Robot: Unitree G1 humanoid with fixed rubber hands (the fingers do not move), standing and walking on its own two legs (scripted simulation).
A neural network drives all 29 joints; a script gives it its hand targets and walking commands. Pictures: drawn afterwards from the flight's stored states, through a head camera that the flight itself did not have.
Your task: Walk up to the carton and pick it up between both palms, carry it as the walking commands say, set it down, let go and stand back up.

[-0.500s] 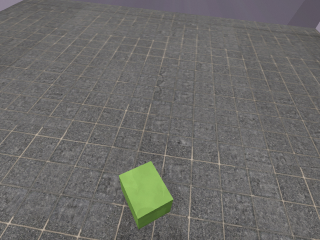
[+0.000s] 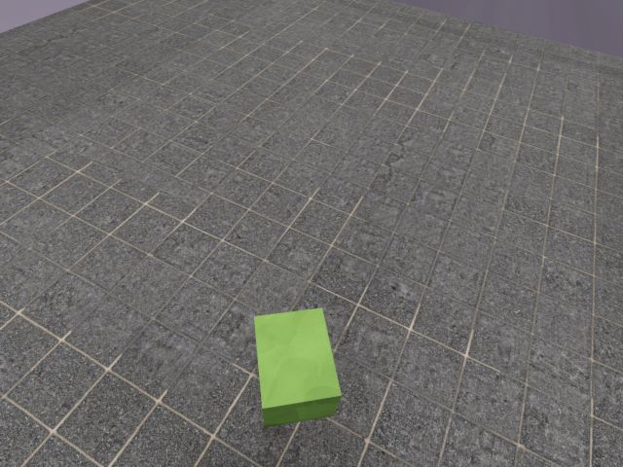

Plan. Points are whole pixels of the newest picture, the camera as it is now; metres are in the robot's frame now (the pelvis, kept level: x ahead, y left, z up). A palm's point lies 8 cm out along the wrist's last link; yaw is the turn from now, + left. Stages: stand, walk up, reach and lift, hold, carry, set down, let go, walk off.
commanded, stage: walk up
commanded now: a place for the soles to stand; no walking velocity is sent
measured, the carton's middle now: (293, 366) +0.50 +0.05 -0.65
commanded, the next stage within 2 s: none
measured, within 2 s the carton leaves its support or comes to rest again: neither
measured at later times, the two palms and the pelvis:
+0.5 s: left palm out of the picture +0.09 +0.26 -0.11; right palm out of the picture +0.16 -0.41 -0.09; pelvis +0.05 -0.08 -0.01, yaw +8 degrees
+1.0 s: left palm out of the picture +0.07 +0.28 -0.10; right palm out of the picture +0.17 -0.37 -0.10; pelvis +0.05 -0.06 -0.01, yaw +11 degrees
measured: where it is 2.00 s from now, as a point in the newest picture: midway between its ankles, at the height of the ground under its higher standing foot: outside the picture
